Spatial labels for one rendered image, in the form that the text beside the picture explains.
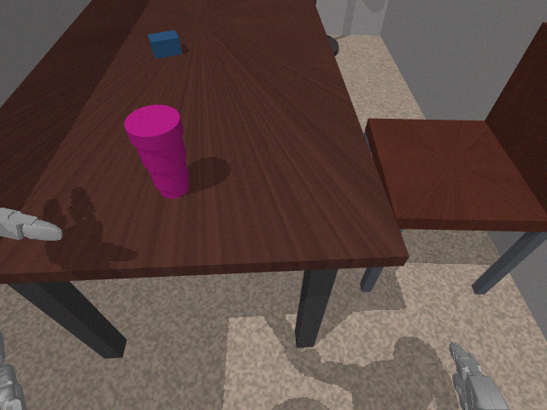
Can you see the left robot arm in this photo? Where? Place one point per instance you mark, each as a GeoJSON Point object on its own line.
{"type": "Point", "coordinates": [11, 393]}

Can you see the right robot hand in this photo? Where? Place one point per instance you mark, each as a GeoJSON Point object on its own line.
{"type": "Point", "coordinates": [478, 392]}

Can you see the chair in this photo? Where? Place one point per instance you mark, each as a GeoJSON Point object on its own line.
{"type": "Point", "coordinates": [473, 175]}

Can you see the left robot hand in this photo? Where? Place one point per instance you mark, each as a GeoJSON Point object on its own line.
{"type": "Point", "coordinates": [14, 224]}

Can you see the table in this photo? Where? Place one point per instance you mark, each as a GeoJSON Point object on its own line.
{"type": "Point", "coordinates": [281, 177]}

